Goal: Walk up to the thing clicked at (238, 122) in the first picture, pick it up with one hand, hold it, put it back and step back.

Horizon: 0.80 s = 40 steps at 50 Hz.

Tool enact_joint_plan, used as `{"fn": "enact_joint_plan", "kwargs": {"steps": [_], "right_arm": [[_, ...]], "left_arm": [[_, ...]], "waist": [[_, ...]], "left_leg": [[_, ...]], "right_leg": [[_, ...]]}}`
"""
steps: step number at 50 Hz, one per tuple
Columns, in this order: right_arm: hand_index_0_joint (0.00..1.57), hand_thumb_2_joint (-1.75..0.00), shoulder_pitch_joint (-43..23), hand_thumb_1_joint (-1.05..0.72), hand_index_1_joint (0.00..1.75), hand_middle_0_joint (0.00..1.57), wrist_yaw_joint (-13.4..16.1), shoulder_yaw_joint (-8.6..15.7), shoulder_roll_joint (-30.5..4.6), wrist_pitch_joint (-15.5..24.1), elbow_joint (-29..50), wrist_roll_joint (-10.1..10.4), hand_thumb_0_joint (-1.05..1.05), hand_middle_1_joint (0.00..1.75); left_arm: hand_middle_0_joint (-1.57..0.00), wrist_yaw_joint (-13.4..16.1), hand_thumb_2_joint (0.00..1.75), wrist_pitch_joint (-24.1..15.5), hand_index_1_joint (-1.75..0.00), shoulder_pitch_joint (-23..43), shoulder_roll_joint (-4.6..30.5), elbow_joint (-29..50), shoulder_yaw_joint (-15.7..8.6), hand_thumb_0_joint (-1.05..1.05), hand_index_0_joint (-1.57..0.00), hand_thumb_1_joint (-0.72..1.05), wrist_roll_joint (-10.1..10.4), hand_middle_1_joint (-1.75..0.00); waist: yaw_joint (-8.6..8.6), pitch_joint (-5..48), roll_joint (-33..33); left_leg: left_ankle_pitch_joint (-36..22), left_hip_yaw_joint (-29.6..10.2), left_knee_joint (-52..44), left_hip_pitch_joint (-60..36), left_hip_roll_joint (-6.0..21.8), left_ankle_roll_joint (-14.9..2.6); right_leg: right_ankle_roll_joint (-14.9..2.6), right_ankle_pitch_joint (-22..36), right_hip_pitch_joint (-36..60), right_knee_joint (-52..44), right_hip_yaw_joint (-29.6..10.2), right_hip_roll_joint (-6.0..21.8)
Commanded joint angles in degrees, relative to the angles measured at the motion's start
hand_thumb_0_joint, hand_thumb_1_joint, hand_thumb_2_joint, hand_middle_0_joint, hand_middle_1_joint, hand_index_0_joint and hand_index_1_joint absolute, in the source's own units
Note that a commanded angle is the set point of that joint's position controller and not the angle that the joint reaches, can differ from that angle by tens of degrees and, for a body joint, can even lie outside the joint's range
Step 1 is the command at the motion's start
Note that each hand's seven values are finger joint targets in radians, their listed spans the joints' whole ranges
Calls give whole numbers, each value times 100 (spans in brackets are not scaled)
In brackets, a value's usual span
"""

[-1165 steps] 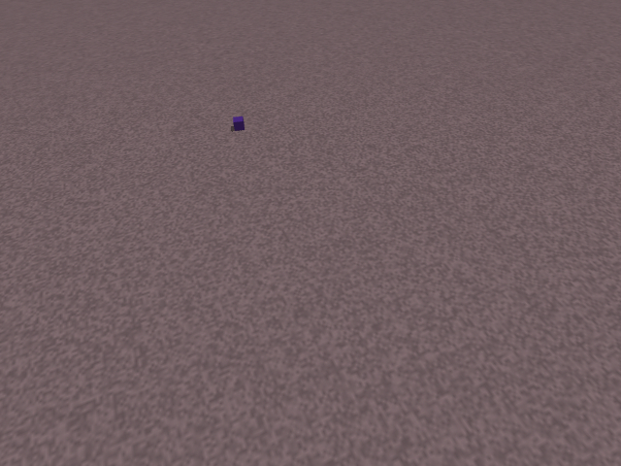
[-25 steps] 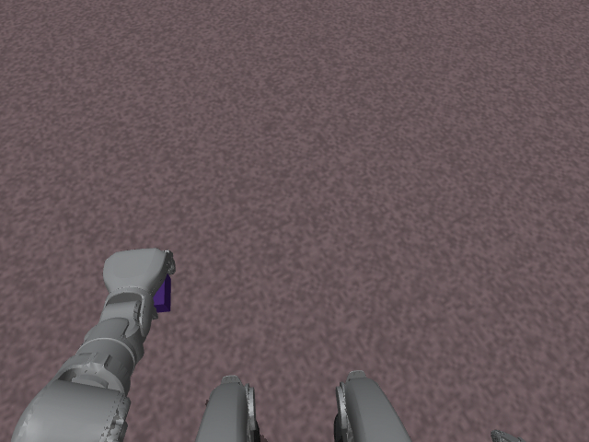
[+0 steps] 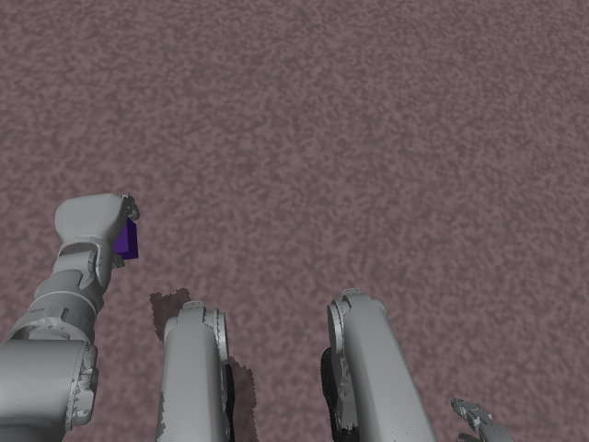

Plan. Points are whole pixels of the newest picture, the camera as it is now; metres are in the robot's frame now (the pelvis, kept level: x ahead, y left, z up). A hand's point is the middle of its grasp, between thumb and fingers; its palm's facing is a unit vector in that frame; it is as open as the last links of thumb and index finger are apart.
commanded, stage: crouch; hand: left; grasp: from above
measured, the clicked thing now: (113, 239) +0.42 +0.26 -0.19
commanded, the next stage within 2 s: lower in 0.74 s
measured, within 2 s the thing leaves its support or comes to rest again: rests again in 1.96 s
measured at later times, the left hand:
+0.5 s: hand (123, 246) +0.43 +0.27 -0.25, palm faces -0.46 -0.05 -0.88, open 8.6 cm
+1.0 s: hand (129, 247) +0.44 +0.28 -0.30, palm faces -0.48 -0.06 -0.87, open 8.6 cm
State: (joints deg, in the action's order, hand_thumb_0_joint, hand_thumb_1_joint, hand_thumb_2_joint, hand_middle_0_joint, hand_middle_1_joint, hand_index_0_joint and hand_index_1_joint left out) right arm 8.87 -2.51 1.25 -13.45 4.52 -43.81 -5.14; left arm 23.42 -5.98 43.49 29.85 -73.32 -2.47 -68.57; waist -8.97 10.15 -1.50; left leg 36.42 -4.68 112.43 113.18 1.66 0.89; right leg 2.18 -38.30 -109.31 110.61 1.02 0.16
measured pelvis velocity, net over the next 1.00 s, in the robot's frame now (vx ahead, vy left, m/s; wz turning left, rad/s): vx -0.01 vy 0.00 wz -0.07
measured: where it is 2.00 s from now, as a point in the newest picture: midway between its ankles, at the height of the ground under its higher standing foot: (282, 421)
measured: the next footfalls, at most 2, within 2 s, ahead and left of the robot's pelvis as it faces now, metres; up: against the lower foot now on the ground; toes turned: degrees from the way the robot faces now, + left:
none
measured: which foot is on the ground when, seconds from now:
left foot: down 0.00-1.00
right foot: down 0.00-1.00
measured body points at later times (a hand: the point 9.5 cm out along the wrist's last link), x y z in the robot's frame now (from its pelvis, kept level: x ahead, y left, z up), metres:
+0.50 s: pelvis -0.01 +0.00 -0.08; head +0.23 +0.04 +0.30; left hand +0.45 +0.27 -0.20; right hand +0.05 -0.28 -0.20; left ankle +0.08 +0.13 -0.43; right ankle +0.08 -0.14 -0.43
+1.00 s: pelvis -0.01 +0.00 -0.12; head +0.24 +0.04 +0.25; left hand +0.46 +0.28 -0.25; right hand +0.04 -0.28 -0.24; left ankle +0.08 +0.13 -0.43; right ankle +0.08 -0.14 -0.43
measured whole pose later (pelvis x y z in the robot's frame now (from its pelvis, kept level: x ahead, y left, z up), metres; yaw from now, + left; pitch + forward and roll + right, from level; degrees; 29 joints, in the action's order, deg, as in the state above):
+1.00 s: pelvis -0.01 +0.00 -0.12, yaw -4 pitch +34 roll -7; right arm 6.9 -8.0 -1.6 -15.1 4.8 -45.2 -8.5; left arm 24.9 -10.0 52.1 39.6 -84.8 -7.6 -71.3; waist -11.6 2.9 0.7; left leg 39.1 -8.3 135.5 131.3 1.7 1.6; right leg 2.9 -40.2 -126.9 132.2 2.3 -2.0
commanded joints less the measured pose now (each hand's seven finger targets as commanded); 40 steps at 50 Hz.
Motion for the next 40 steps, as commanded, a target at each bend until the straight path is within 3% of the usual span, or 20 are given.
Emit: {"fn": "enact_joint_plan", "kwargs": {"steps": [1,5,7,8,14,15,17,18,22,29,30,37,38,40], "right_arm": [[20,-90,1068,-89,30,20,15,385,-1265,110,168,-104,0,30],[20,-90,1063,-90,30,20,-106,383,-1235,114,186,-139,0,30],[20,-90,1068,-89,30,20,-146,423,-1272,107,183,-145,0,30],[20,-90,1077,-90,30,20,-180,420,-1268,102,193,-159,0,30],[20,-90,1094,-89,30,20,-271,450,-1380,42,139,-148,0,30],[20,-90,1104,-89,30,20,-294,436,-1351,34,127,-159,0,30],[20,-90,1079,-89,30,20,-318,404,-1404,41,147,-182,0,30],[20,-90,972,-89,30,20,-317,384,-1372,30,161,-173,0,30],[20,-90,1089,-90,30,20,-362,390,-1403,50,103,-229,0,30],[20,-90,1006,-90,30,20,-381,354,-1422,76,37,-262,0,30],[20,-90,1034,-90,30,20,-385,313,-1371,77,20,-281,0,30],[20,-90,1027,-90,30,20,-397,257,-1464,69,-38,-298,0,30],[20,-90,1029,-90,30,20,-394,238,-1432,68,-49,-312,0,30],[20,-90,1026,-90,30,20,-421,221,-1440,77,-46,-320,0,30]], "left_arm": [[-110,435,63,22,-45,2231,1726,819,-359,0,-110,70,-60,-45],[-110,361,61,54,-44,2020,1564,633,-248,0,-110,70,-3,-44],[-111,315,60,59,-43,1987,1754,673,-359,0,-111,72,18,-43],[-112,272,61,56,-44,2007,1566,633,-261,0,-112,73,60,-44],[-111,195,57,-90,-41,2089,1946,676,-459,0,-111,72,-33,-42],[-111,194,57,-121,-41,2106,1857,665,-409,0,-111,72,-49,-41],[-110,242,55,-163,-40,2018,1888,480,-502,0,-110,71,-85,-40],[-109,256,54,-189,-41,2201,1897,496,-412,0,-109,70,-83,-41],[-108,356,54,-260,-41,2339,2151,497,-611,0,-108,68,-144,-42],[-109,464,53,-285,-40,2508,2316,208,-646,0,-109,69,-144,-41],[-109,468,54,-276,-41,2443,2216,132,-623,0,-109,69,-141,-41],[-109,453,55,-295,-42,2562,2536,-58,-747,0,-109,69,-138,-42],[-110,445,55,-297,-42,2510,2404,-118,-697,0,-110,70,-127,-42],[-110,422,56,-328,-43,2530,2455,-140,-670,0,-110,70,-154,-43]], "waist": [[-83,3942,-1243],[-95,3844,-1227],[-43,3871,-1239],[-119,3829,-1256],[-99,3596,-1215],[-122,3525,-1254],[-145,3444,-1240],[-146,3500,-1236],[-164,3482,-1263],[-160,3491,-1352],[-186,3507,-1315],[-193,3384,-1144],[-205,3299,-1140],[-215,3304,-1187]], "left_leg": [[-1033,266,-954,-3211,-131,-156],[-1218,312,-652,-2978,-107,-183],[-1231,293,-553,-2922,-87,-178],[-1260,300,-478,-2868,-85,-184],[-1100,203,-257,-2557,-58,-160],[-1072,220,-186,-2493,-53,-156],[-1008,179,-144,-2375,-70,-151],[-929,265,-20,-2194,-74,-189],[-739,305,138,-2052,-84,-195],[-499,283,355,-1772,-74,-197],[-555,303,416,-1771,-84,-198],[-477,355,710,-1278,-94,-252],[-473,356,734,-1247,-94,-247],[-478,322,759,-1277,-92,-237]], "right_leg": [[-423,1235,1251,-1082,390,-87],[-400,1468,1248,-866,421,-117],[-400,1476,1180,-724,452,-132],[-392,1517,1178,-686,454,-134],[-418,1371,743,-300,543,-176],[-421,1347,687,-257,544,-186],[-417,1307,578,-125,571,-165],[-414,1279,607,-136,546,-215],[-408,1111,526,-35,552,-201],[-435,877,187,282,606,-227],[-418,937,258,265,591,-232],[-392,887,195,423,600,-256],[-388,896,177,432,599,-249],[-404,888,148,519,636,-259]]}}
